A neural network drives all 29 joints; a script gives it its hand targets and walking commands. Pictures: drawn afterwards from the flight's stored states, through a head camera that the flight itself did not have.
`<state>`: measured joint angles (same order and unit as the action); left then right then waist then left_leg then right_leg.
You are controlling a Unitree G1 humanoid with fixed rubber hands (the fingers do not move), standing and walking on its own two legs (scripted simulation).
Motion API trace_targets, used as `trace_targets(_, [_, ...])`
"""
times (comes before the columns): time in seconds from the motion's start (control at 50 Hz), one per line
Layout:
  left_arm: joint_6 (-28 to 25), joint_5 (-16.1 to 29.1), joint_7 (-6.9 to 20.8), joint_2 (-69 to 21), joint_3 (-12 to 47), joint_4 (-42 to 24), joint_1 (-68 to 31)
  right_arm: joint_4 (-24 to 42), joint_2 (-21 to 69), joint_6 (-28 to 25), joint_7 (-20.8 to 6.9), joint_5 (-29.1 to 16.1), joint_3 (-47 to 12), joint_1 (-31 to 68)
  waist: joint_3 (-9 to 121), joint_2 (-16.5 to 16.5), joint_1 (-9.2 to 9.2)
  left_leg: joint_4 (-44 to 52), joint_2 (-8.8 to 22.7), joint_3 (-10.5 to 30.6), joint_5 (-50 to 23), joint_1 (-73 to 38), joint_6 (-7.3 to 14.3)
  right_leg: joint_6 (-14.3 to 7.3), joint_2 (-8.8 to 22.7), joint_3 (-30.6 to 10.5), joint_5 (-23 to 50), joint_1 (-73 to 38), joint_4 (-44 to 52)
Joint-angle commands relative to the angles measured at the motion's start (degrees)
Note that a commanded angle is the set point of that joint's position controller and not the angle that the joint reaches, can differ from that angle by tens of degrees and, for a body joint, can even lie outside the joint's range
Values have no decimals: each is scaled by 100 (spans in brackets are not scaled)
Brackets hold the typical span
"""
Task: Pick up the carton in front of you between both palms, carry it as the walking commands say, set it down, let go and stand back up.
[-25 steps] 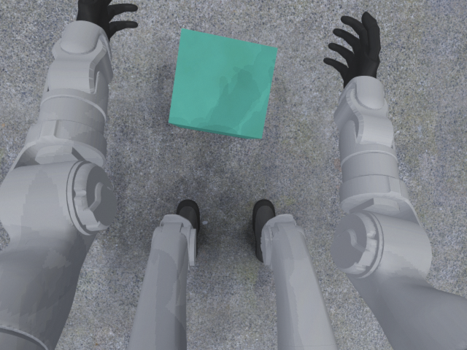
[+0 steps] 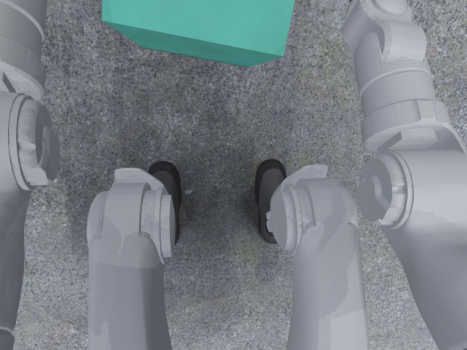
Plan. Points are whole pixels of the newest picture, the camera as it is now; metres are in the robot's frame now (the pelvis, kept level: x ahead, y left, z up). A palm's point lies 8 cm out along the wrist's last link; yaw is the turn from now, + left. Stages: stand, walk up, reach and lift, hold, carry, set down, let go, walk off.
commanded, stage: reach and lift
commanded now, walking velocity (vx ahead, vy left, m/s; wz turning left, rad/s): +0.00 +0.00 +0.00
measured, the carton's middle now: out of the picture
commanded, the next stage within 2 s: none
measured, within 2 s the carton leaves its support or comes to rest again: leaves its support in 1.00 s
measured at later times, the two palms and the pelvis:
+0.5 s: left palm out of the picture +0.58 +0.21 -0.21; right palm out of the picture +0.57 -0.14 -0.21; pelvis +0.01 +0.00 -0.04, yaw +1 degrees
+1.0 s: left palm out of the picture +0.58 +0.19 -0.21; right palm out of the picture +0.57 -0.12 -0.20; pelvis +0.01 +0.01 -0.04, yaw +1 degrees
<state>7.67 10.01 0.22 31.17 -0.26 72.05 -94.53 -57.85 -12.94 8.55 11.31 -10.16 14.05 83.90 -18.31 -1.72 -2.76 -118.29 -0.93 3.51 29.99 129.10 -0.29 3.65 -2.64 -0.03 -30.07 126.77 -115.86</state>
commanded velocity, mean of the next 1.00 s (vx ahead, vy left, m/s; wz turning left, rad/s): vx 0.00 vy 0.00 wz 0.00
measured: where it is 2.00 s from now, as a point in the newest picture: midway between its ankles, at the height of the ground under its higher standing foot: (220, 217)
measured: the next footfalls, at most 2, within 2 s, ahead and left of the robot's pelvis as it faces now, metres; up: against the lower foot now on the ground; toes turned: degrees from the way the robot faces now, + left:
none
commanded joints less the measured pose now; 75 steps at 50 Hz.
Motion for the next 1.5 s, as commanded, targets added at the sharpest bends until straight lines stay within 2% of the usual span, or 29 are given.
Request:
trace_targets(0.0, [-178,2,10,682,12,-196,-1800,155,-685,-209,-71,115,140,1580,6542,688,-58,802,173,-213,-838,-3445,-62,0,21,471,984,-3188,480])
trace_targets(0.1, [-362,162,-67,765,262,-323,-2163,56,-917,-445,-102,-6,73,1840,6876,786,-132,357,170,-107,-1572,-3981,-60,11,28,512,1553,-3115,33])
trace_targets(0.12, [-391,203,-101,765,251,-505,-2263,95,-989,-485,-94,-55,-7,1908,6955,777,-73,297,138,-135,-1623,-3860,-78,-15,46,478,1624,-3234,-29])
trace_targets(0.16, [-434,320,-154,739,316,-664,-2331,184,-1024,-546,-81,-133,-147,2014,7061,650,-75,214,130,-79,-1874,-4050,-65,3,34,534,1823,-3187,-171])
trace_targets(0.22, [-433,378,-243,604,354,-696,-2255,270,-1060,-580,-117,-248,-284,2056,7124,763,-40,63,82,-46,-2333,-4550,-77,-1,11,572,1951,-2900,-292])
trace_targets(0.26, [-416,396,-302,504,342,-665,-2095,261,-1062,-580,-134,-300,-366,1988,7237,726,-7,9,48,-79,-2485,-4681,-92,-4,-13,591,2045,-2993,-333])
trace_targets(0.34, [-397,330,-301,334,297,-322,-1592,-101,-839,-542,-143,-248,-348,1491,6838,577,-12,0,20,-167,-2230,-4181,-110,-2,-62,539,2049,-3069,-288])
trace_targets(0.4, [-423,227,-245,244,202,-298,-1467,-171,-719,-553,-168,-111,-214,1375,6483,566,-20,23,15,-219,-1983,-3659,-116,-16,-91,451,2034,-3097,-228])
trace_targets(0.48, [-452,136,-220,269,102,-430,-1589,-98,-715,-574,-145,-37,-148,1552,6389,569,2,73,15,-273,-1722,-3302,-112,-19,-104,376,1988,-3281,-166])
trace_targets(0.58, [-419,268,-185,-128,382,-569,-2022,58,-329,-545,-121,-200,-435,2024,6390,537,35,159,-2,-318,-1395,-3289,-84,-38,-138,363,1773,-3497,-100])
trace_targets(0.62, [-385,258,-153,-514,465,-531,-2177,54,-63,-524,-145,-164,-474,2191,6286,526,24,195,-39,-322,-1269,-3342,-78,-56,-193,383,1650,-3517,-78])
trace_targets(0.66, [-330,187,-65,-952,460,-472,-2286,6,187,-489,-196,111,-297,2271,6052,513,-127,212,-94,-300,-1114,-3335,-98,-73,-243,421,1524,-3527,-58])
trace_targets(0.68, [-267,166,107,-1728,591,-520,-2508,76,821,-439,-335,271,-320,2505,5928,542,-214,209,-153,-288,-1048,-3337,-89,-94,-297,433,1463,-3548,-51])
trace_targets(0.72, [-138,17,638,-3827,802,-654,-3070,231,2964,-268,-868,465,-611,3241,5722,640,-153,173,-261,-308,-1015,-3305,-48,-138,-422,433,1367,-3333,-93])
trace_targets(0.74, [-57,-131,845,-4531,666,-680,-3047,302,3565,-161,-1117,607,-587,3413,5587,682,-140,124,-316,-338,-1043,-3244,-55,-157,-470,441,1307,-3156,-173])
trace_targets(0.78, [106,-237,1220,-5471,539,-885,-2767,460,4426,72,-1536,752,-576,3533,5355,601,-89,72,-401,-383,-1092,-3067,-1,-221,-516,508,1185,-2965,-257])
trace_targets(0.84, [267,-258,1486,-6099,472,-1194,-2430,638,5008,253,-1829,726,-579,3329,5394,443,-8,81,-418,-439,-1180,-2955,77,-265,-497,589,1245,-2827,-285])
trace_targets(0.94, [320,16,1481,-6785,825,-1951,-2558,1197,5711,299,-1922,223,-1101,3468,6842,428,42,9,-451,-478,-2138,-3666,100,-265,-498,671,2082,-3072,-410])
trace_targets(1.04, [474,292,1208,-7340,1341,-3534,-2924,2160,6324,486,-1854,-263,-1904,3651,9901,775,186,-6,-529,-468,-3797,-5976,31,-143,-589,760,2881,-3224,-283])
trace_targets(1.08, [669,182,1126,-7572,1363,-3950,-2762,2586,6480,629,-1885,-298,-2089,3736,10792,959,305,87,-568,-431,-4319,-6715,-4,-118,-630,769,2845,-2941,-128])
trace_targets(1.1, [738,109,1040,-7804,1427,-4127,-2668,2787,6538,681,-1853,-273,-2236,3752,11110,965,313,175,-597,-492,-4317,-6821,-38,-87,-688,782,2760,-2896,-21])
trace_targets(1.14, [900,-103,963,-7955,1321,-4035,-2197,2942,6614,787,-1838,-187,-2348,3637,10875,900,420,439,-635,-573,-4016,-6512,-64,-57,-725,769,2533,-2910,219])
trace_targets(1.18, [1025,-333,987,-8079,1101,-3647,-1703,2758,6685,872,-1861,32,-2222,3356,10049,742,391,771,-675,-664,-3256,-5754,-86,-54,-738,759,2093,-2895,507])
trace_targets(1.24, [1143,-780,1138,-8271,624,-2846,-1336,2062,6797,1010,-1883,711,-1549,2855,8445,586,153,1300,-727,-797,-1541,-4110,-114,-138,-749,700,1156,-2975,997])
trace_targets(1.3, [1261,-1248,1321,-8174,-26,-2230,-1248,1420,6580,1150,-1917,1412,-697,2462,7298,653,-59,1729,-747,-760,-567,-3370,-76,-247,-741,633,447,-2812,1490])
trace_targets(1.38, [1277,-1576,1417,-8154,-506,-1971,-1177,1352,6618,1172,-1968,1725,-373,2463,7339,655,-2,2139,-752,-755,-380,-3465,-15,-294,-731,566,329,-3076,1907])
trace_targets(1.48, [1306,-1688,1434,-8328,-529,-2206,-1106,1696,7028,1255,-2093,1545,-785,2681,8230,335,252,2529,-770,-797,-603,-4014,49,-201,-740,550,518,-3740,2241])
